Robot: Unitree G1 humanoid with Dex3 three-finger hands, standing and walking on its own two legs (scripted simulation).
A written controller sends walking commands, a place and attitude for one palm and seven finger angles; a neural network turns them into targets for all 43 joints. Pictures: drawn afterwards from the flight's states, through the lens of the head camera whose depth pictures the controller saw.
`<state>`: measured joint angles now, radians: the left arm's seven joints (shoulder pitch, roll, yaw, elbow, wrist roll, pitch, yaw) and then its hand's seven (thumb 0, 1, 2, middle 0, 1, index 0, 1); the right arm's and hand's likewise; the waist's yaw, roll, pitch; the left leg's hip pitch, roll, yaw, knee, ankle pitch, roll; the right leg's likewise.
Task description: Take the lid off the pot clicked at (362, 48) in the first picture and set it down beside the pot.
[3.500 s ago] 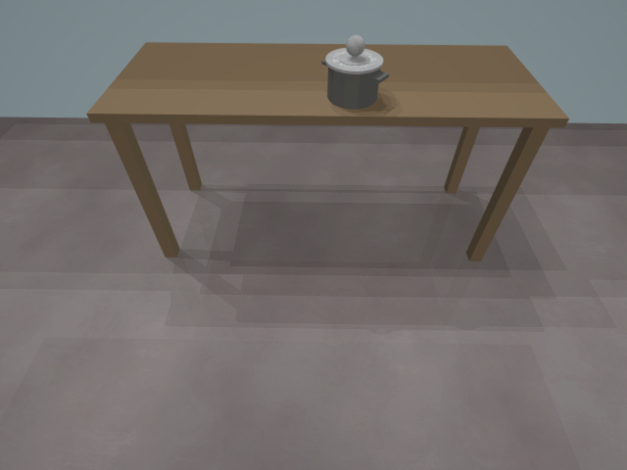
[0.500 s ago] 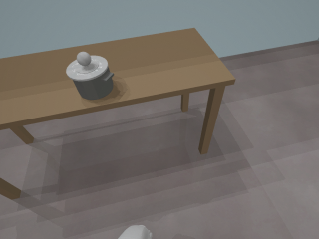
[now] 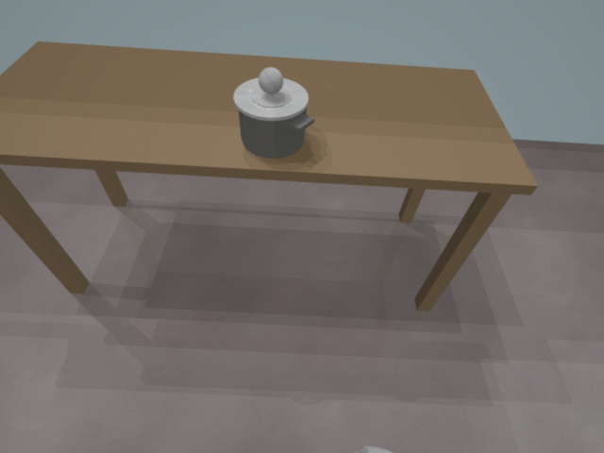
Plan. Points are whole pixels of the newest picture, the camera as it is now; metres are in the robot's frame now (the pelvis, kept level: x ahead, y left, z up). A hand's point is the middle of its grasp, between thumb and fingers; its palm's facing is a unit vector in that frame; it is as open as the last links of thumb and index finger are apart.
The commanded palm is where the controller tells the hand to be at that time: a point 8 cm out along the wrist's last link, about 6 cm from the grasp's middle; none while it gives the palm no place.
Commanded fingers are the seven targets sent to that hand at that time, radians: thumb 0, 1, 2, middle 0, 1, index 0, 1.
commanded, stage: take the last steps up to it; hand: left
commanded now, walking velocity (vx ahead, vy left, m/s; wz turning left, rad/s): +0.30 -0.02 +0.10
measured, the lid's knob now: (271, 80) +0.80 +0.15 +0.07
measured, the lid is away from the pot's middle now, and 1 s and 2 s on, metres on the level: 0.00 0.00 0.00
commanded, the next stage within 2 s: come to a stop and stand still in 0.94 s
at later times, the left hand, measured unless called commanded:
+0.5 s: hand out of the picture +0.00 +0.10 -0.16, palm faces +0.17 -0.97 -0.16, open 7.4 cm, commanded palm none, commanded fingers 0.00 0.90 0.90 -0.20 -0.30 -0.20 -0.30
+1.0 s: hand (197, 336) +0.31 +0.21 -0.16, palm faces +0.11 -0.98 -0.18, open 7.4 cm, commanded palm none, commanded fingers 0.00 0.90 0.90 -0.20 -0.30 -0.20 -0.30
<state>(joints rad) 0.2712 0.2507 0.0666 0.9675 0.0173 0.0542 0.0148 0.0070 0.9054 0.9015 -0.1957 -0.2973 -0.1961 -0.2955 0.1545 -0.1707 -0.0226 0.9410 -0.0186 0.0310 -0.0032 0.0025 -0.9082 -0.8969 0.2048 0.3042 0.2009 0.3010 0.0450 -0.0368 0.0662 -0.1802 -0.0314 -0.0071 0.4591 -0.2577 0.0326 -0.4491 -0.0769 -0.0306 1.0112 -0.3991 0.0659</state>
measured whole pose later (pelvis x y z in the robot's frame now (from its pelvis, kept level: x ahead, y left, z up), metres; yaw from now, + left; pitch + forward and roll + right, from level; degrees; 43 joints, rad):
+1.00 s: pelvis +0.25 +0.03 +0.00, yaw +3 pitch -1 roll +1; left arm 0.21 0.18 0.06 0.98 0.03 -0.02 0.00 0.00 0.91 0.90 -0.19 -0.30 -0.19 -0.29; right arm 0.27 -0.17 -0.04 1.03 -0.02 -0.06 -0.02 -0.02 -0.94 -0.90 0.20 0.30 0.20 0.30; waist 0.01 -0.03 0.03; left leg -0.10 -0.03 0.12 0.37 -0.26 0.07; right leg -0.52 -0.11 -0.05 0.85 -0.25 0.01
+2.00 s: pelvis +0.27 +0.04 -0.01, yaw +3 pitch +0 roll -2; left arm 0.32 0.14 0.00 1.07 0.02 -0.01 0.04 0.00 0.90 0.90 -0.20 -0.30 -0.20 -0.30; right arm 0.29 -0.16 -0.03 1.06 -0.02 0.03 0.00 0.00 -0.91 -0.90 0.20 0.30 0.20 0.30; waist -0.03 0.02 0.03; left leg -0.34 0.02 0.02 0.62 -0.27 0.02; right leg -0.22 0.02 -0.01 0.55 -0.33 0.00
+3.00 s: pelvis +0.29 +0.03 +0.00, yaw +4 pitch -1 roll +0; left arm 0.32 0.17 -0.01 1.08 0.02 -0.02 0.04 0.00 0.90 0.90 -0.20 -0.30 -0.20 -0.30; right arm 0.23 -0.16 -0.01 1.10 -0.01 -0.01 -0.02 0.00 -0.93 -0.90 0.20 0.30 0.20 0.30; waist 0.02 -0.03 0.03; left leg -0.22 0.00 0.02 0.48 -0.24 0.01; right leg -0.11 -0.01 -0.01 0.46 -0.33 0.00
